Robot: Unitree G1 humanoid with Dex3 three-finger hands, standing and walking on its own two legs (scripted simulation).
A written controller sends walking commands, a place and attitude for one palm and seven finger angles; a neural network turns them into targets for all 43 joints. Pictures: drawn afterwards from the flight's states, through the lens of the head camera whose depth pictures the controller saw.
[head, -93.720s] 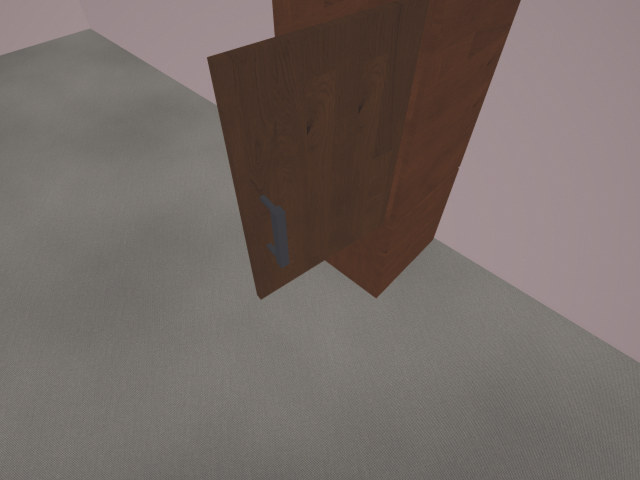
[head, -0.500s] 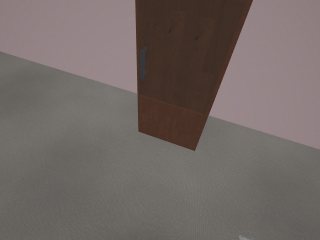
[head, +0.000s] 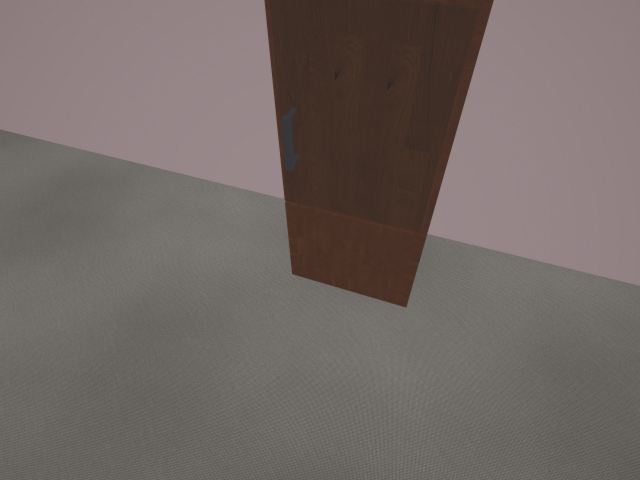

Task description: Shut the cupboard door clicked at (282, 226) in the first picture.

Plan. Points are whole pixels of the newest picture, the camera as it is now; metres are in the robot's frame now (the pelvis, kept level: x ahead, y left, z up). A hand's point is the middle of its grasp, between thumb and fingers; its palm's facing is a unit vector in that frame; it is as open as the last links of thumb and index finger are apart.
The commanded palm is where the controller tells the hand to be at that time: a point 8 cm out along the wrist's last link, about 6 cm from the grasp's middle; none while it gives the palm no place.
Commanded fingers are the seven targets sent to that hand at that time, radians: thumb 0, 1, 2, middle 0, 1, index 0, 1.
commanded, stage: let the arm hang, fingers relaxed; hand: left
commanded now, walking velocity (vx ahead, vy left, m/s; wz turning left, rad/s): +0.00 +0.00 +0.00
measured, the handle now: (291, 140) +0.93 +0.13 -0.10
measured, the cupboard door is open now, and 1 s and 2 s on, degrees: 0 0 0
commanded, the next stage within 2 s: look to check the result in 0.30 s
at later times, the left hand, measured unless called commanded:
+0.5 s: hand out of the picture +0.03 +0.16 -0.17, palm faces +0.00 -0.98 -0.21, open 7.4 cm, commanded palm none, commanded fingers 0.00 0.90 0.90 -0.20 -0.30 -0.20 -0.30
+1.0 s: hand out of the picture +0.03 +0.15 -0.18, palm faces +0.02 -0.98 -0.20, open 7.4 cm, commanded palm none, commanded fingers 0.00 0.90 0.90 -0.20 -0.30 -0.20 -0.30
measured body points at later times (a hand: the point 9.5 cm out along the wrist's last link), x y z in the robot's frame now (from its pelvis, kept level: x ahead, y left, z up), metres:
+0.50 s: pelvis +0.02 -0.02 +0.00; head +0.04 -0.02 +0.45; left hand +0.03 +0.21 -0.16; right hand +0.03 -0.26 -0.16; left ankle +0.08 +0.09 -0.74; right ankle -0.04 -0.12 -0.74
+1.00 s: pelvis +0.04 -0.02 +0.00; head +0.06 -0.03 +0.45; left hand +0.03 +0.20 -0.16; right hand +0.06 -0.26 -0.16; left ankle +0.08 +0.09 -0.74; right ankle -0.04 -0.12 -0.74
